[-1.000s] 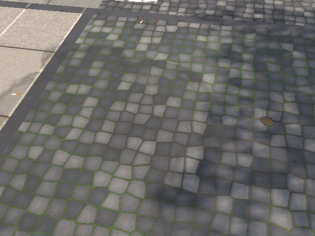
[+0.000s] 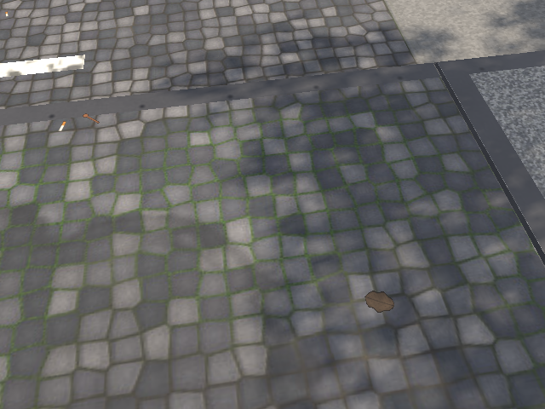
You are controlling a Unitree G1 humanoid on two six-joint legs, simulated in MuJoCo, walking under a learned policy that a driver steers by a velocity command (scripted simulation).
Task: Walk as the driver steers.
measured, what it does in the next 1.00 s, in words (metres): walks ahead: left foot, then right foot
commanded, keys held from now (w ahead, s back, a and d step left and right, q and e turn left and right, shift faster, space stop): w+e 0.06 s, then w+q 0.02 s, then no key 0.92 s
